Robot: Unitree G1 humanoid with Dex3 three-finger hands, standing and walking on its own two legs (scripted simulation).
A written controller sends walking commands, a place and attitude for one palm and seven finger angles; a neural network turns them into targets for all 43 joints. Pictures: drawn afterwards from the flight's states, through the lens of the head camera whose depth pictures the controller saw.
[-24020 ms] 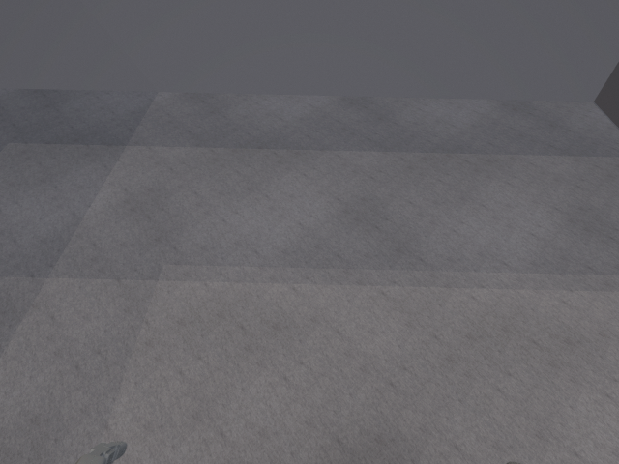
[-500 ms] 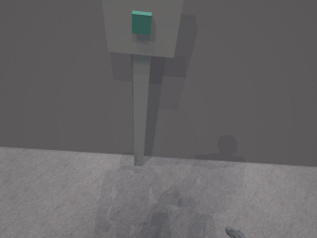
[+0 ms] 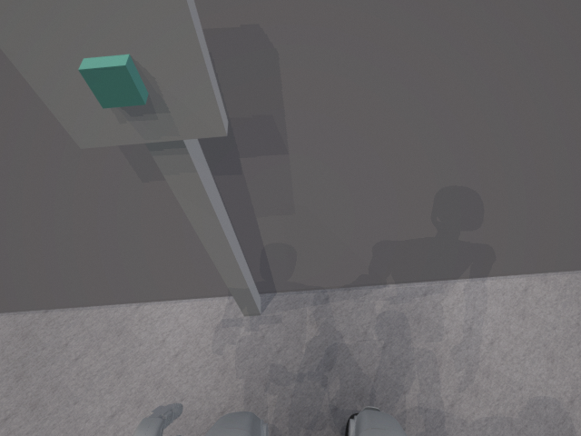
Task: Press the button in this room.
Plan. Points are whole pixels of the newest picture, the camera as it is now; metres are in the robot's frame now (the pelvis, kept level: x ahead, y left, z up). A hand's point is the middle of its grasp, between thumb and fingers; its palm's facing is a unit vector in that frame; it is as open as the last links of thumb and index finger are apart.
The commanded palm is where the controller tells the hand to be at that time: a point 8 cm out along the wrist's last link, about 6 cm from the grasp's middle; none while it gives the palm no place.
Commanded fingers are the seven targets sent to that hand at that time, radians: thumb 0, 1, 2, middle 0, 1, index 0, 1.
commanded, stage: come to a stop and stand still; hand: left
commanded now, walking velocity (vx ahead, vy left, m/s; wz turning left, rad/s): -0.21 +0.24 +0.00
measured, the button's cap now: (116, 80) +0.47 +0.20 +0.22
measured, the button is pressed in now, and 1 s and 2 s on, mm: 0 0 0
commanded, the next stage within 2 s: look again from close up in 1.16 s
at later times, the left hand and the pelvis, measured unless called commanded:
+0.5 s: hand out of the picture -0.04 +0.30 -0.17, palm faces +0.07 -0.97 -0.22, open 7.3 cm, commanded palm none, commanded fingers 0.00 0.90 0.90 -0.20 -0.30 -0.20 -0.30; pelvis -0.05 +0.08 +0.01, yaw +0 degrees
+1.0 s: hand out of the picture -0.05 +0.26 -0.16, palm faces -0.03 -0.98 -0.22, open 7.2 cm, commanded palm none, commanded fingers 0.00 0.90 0.90 -0.20 -0.30 -0.20 -0.30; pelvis -0.07 +0.08 +0.02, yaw -2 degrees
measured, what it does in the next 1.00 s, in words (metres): steps to the left: left foot, then right foot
